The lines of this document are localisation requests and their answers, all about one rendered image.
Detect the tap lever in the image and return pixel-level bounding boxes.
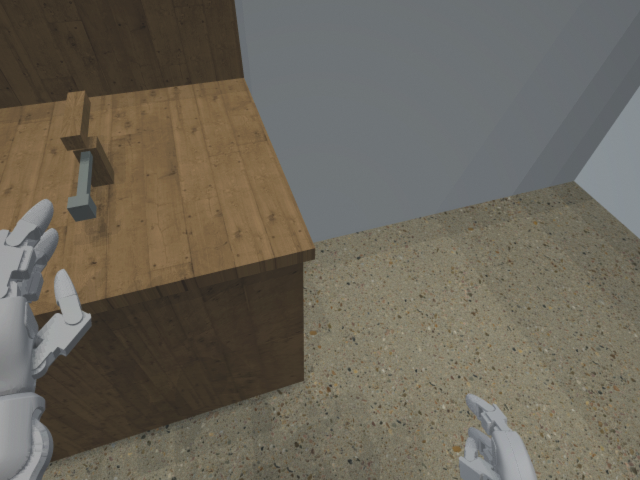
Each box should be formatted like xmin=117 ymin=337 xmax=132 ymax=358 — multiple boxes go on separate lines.
xmin=67 ymin=151 xmax=97 ymax=222

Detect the right robot hand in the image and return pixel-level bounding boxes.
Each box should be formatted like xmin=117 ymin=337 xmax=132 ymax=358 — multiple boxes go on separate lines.
xmin=459 ymin=393 xmax=537 ymax=480

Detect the left robot forearm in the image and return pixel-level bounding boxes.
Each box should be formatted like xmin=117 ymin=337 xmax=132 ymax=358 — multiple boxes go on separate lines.
xmin=0 ymin=392 xmax=53 ymax=480

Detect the counter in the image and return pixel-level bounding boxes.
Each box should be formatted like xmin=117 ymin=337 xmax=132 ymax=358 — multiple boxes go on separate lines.
xmin=0 ymin=0 xmax=315 ymax=462

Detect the left robot hand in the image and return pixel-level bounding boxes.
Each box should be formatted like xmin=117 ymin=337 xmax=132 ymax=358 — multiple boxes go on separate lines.
xmin=0 ymin=199 xmax=92 ymax=396

